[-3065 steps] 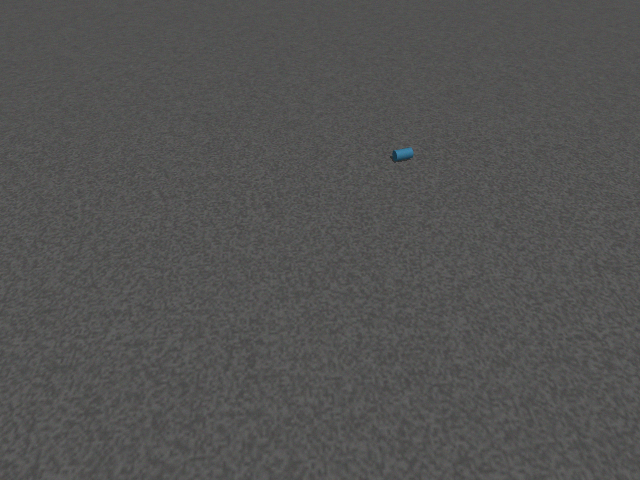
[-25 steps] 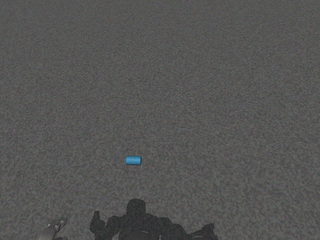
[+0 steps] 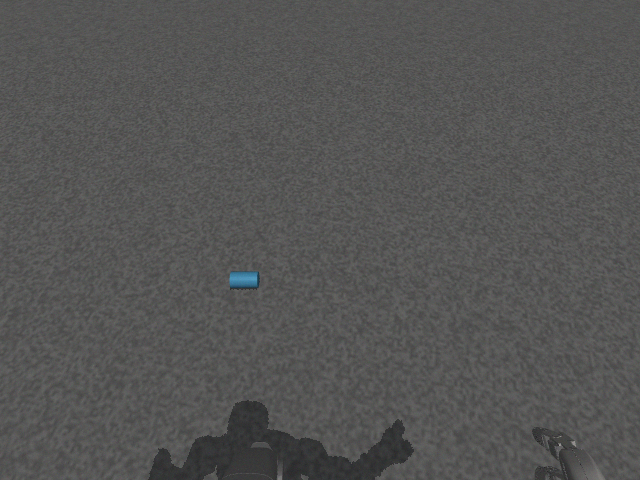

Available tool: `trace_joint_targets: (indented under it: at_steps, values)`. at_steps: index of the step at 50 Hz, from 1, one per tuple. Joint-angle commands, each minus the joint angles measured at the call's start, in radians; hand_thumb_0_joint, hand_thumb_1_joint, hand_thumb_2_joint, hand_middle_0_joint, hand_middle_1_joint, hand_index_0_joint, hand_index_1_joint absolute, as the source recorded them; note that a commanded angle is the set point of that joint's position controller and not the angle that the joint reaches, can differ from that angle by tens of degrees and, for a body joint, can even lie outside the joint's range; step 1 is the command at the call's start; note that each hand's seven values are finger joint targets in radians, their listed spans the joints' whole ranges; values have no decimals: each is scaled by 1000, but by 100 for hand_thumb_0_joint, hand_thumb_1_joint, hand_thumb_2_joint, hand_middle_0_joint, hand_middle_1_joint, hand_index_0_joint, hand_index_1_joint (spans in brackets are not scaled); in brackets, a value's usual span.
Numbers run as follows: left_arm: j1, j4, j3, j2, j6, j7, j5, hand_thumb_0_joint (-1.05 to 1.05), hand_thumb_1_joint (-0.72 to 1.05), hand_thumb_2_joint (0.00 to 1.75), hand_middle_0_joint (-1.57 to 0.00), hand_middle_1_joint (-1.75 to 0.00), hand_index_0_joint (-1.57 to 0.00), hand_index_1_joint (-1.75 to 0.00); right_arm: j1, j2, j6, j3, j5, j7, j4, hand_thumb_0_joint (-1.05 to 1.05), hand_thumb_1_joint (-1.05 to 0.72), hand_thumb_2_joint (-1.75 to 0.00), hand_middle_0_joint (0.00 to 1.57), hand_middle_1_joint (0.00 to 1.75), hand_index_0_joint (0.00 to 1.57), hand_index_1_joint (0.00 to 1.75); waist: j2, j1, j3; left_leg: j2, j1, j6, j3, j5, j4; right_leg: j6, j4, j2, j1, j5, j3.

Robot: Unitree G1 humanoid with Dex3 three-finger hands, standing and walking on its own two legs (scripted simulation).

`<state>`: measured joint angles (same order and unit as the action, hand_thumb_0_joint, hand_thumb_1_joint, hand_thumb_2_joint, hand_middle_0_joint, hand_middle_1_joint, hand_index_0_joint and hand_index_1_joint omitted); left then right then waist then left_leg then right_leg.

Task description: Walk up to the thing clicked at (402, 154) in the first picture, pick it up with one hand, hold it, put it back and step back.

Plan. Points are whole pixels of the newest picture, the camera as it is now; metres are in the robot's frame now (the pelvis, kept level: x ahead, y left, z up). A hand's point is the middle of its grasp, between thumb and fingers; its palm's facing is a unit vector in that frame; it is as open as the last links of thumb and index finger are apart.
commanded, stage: step back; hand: left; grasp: from above
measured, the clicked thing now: (244, 279) +0.77 +0.30 -0.72
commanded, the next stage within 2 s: stand in 1.86 s
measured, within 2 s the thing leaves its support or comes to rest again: neither
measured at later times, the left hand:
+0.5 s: hand out of the picture -0.05 +0.26 -0.13, palm faces +0.09 -0.92 -0.39, open 7.4 cm
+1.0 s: hand out of the picture -0.28 +0.23 -0.12, palm faces +0.16 -0.88 -0.46, open 7.4 cm
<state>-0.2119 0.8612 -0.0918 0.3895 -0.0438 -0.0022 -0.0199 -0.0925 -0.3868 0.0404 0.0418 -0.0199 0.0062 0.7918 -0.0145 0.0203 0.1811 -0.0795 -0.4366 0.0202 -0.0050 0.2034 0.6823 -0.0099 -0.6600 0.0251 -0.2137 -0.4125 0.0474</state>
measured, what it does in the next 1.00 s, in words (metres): walks backwards: left foot, then right foot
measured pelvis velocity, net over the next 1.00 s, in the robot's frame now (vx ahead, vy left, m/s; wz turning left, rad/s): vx -0.31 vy -0.06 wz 0.16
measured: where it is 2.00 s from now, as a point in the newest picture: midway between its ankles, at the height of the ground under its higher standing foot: outside the picture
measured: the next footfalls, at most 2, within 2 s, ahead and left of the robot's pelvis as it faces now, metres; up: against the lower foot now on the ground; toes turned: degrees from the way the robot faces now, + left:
left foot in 0.32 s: -0.08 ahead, +0.11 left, +0.00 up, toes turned +3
right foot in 0.64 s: -0.23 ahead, -0.16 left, +0.00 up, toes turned +7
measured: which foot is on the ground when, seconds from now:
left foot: down 0.00-0.02, up 0.04-0.30, down 0.32-0.66, up 0.68-0.98, down 1.00-1.00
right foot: down 0.00-0.34, up 0.36-0.62, down 0.64-1.00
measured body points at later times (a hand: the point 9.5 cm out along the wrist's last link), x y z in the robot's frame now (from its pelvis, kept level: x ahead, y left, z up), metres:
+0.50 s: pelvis -0.16 -0.02 +0.01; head -0.11 +0.00 +0.46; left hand -0.05 +0.31 -0.10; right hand -0.05 -0.32 -0.10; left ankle -0.12 +0.11 -0.71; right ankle -0.16 -0.16 -0.64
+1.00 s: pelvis -0.31 -0.06 +0.01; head -0.28 -0.08 +0.46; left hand -0.29 +0.28 -0.09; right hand -0.20 -0.37 -0.13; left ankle -0.35 +0.07 -0.71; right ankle -0.24 -0.16 -0.71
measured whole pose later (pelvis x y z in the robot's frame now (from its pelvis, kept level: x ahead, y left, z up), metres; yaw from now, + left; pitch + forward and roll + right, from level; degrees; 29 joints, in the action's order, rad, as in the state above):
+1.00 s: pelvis -0.31 -0.06 +0.01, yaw +9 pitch -2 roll +1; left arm -0.21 0.88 -0.08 0.38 -0.01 0.00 -0.05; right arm -0.24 -0.41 0.06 0.06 -0.03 -0.01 0.96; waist -0.04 0.03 0.09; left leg 0.01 -0.22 0.00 0.05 0.50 0.66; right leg 0.03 -0.67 -0.06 -0.35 -0.28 -0.07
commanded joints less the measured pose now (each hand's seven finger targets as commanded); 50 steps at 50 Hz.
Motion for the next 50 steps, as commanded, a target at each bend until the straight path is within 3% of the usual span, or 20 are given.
trace_joint_targets:
  at_steps: [1, 2, 4, 5, 11, 14, 15, 16, 17, 18, 21, 26, 31, 32, 33, 34, 37, 44, 47, 50]
  values:
    - [-48, -100, -98, 387, 31, -9, -23, 0, 90, 90, -20, -30, -20, -30, 25, -180, -2, 67, 18, 32, -80, 0, -90, -90, 20, 30, 20, 30, 322, 57, -168, 185, -90, -13, 112, 425, 356, 297, 377, -447, -141, 160, 531]
    - [10, -124, -88, 361, 37, -13, -20, 0, 90, 90, -20, -30, -20, -30, 31, -222, 3, 79, 13, 34, -67, 0, -90, -90, 20, 30, 20, 30, 246, 30, -100, 151, -51, -3, 206, 401, 505, 320, 398, -465, -264, 160, 539]
    - [159, -150, -58, 255, 40, -26, -17, 0, 90, 90, -20, -30, -20, -30, -77, -203, -2, 72, 26, 29, -14, 0, -90, -90, 20, 30, 20, 30, 113, -63, -77, 202, -40, -17, 201, 275, 573, 218, 276, -288, -229, 378, 220]
    - [165, -152, -62, 245, 38, -26, -22, 0, 90, 90, -20, -30, -20, -30, -101, -198, -6, 67, 28, 29, -3, 0, -90, -90, 20, 30, 20, 30, 154, -60, -92, 203, -22, -11, 168, 258, 567, 204, 253, -257, -206, 379, 167]
    - [22, -143, -54, 223, 26, -43, -23, 0, 90, 90, -20, -30, -20, -30, -74, -173, -22, 52, 5, 23, -27, 0, -90, -90, 20, 30, 20, 30, 199, 36, -195, 115, -40, -9, 74, 325, 105, 204, 123, -276, 161, 618, 166]
    - [76, -157, -44, 232, 7, -33, 1, 0, 90, 90, -20, -30, -20, -30, -185, -166, -31, 61, -2, 20, 25, 0, -90, -90, 20, 30, 20, 30, 175, -18, -258, 120, 149, -26, -22, 57, -259, 165, 1, -247, 132, 613, 127]
    - [70, -164, -30, 209, 1, -29, 3, 0, 90, 90, -20, -30, -20, -30, -184, -199, -35, 75, -8, 21, 28, 0, -90, -90, 20, 30, 20, 30, 121, -12, -254, 60, 227, -52, 86, -65, -274, 115, -26, -211, 8, 479, 117]
    - [33, -170, -19, 173, 0, -26, 7, 0, 90, 90, -20, -30, -20, -30, -154, -283, -34, 94, -24, 20, 12, 0, -90, -90, 20, 30, 20, 30, -61, 3, -247, -141, 319, -135, 356, -206, -292, 58, -165, -94, -200, 236, 49]
    - [117, -180, -34, 192, -2, -37, 16, 0, 90, 90, -20, -30, -20, -30, -118, -374, -31, 103, -11, 8, -9, 0, -90, -90, 20, 30, 20, 30, -216, -51, -236, -298, 187, -294, 517, -360, -321, 24, -354, 39, -214, -231, -11]
    - [152, -169, -44, 202, -4, -46, 3, 0, 90, 90, -20, -30, -20, -30, -118, -364, -37, 106, -18, 11, -4, 0, -90, -90, 20, 30, 20, 30, -173, -66, -201, -333, 94, -344, 569, -350, -337, 25, -511, 45, -196, -266, 108]
    - [49, -114, -39, 191, -5, -37, 21, 0, 90, 90, -20, -30, -20, -30, -18, -264, -38, 68, -20, 25, -17, 0, -90, -90, 20, 30, 20, 30, -95, 19, -186, -186, 153, -259, 263, -423, -242, 36, -639, 65, -248, -128, 132]
    - [48, -100, -32, 171, 9, -20, 4, 0, 90, 90, -20, -30, -20, -30, -63, -242, -22, 71, -23, 21, -30, 0, -90, -90, 20, 30, 20, 30, -166, -33, -182, -171, 248, -279, 242, -327, -220, -14, -317, 23, -205, -130, 24]
    - [-74, -21, -35, 177, 33, -20, -12, 0, 90, 90, -20, -30, -20, -30, -23, -245, 11, 64, 6, 11, -33, 0, -90, -90, 20, 30, 20, 30, -162, 14, -281, -97, 152, -152, 177, -176, -79, 36, 255, -5, 79, 160, -41]
    - [-73, -28, -56, 245, 39, -19, -26, 0, 90, 90, -20, -30, -20, -30, -32, -193, 11, 48, 10, 9, -44, 0, -90, -90, 20, 30, 20, 30, 0, 6, -235, 17, -48, -90, 152, 47, 35, 73, 276, -121, 128, 116, 186]
    - [-27, -51, -85, 368, 33, -17, -21, 0, 90, 90, -20, -30, -20, -30, 11, -158, 9, 47, 13, 25, -68, 0, -90, -90, 20, 30, 20, 30, 271, 49, -182, 182, -127, -28, 107, 380, 271, 240, 356, -394, -68, 180, 466]
    - [14, -82, -85, 392, 39, -21, -25, 0, 90, 90, -20, -30, -20, -30, 34, -198, 18, 71, 9, 35, -59, 0, -90, -90, 20, 30, 20, 30, 247, 55, -118, 144, -67, -11, 222, 427, 471, 330, 406, -493, -274, 169, 591]
    - [158, -98, -52, 250, 50, -35, -24, 0, 90, 90, -20, -30, -20, -30, -100, -198, 10, 60, 22, 27, 13, 0, -90, -90, 20, 30, 20, 30, 82, -60, -147, 193, -64, -12, 211, 255, 564, 193, 213, -265, -139, 432, 180]
    - [-18, -57, -66, 264, 65, -27, -33, 0, 90, 90, -20, -30, -20, -30, -31, -202, -11, 60, -15, 7, 22, 0, -90, -90, 20, 30, 20, 30, 182, 66, -153, 107, -103, 13, 118, 321, 213, 202, 307, -288, 91, -215, 279]
    - [22, -51, -65, 286, 60, -15, -30, 0, 90, 90, -20, -30, -20, -30, -103, -198, -24, 66, -12, -9, 75, 0, -90, -90, 20, 30, 20, 30, 230, 32, -151, 92, 119, -28, 24, 383, -39, 186, 345, -297, -53, -266, 240]
    - [22, -43, -29, 237, 48, -5, -24, 0, 90, 90, -20, -30, -20, -30, -218, -197, -36, 81, -14, -17, 151, 0, -90, -90, 20, 30, 20, 30, 127, -36, -152, 122, 398, -65, -15, 209, -285, 89, 257, -188, -241, -290, 97]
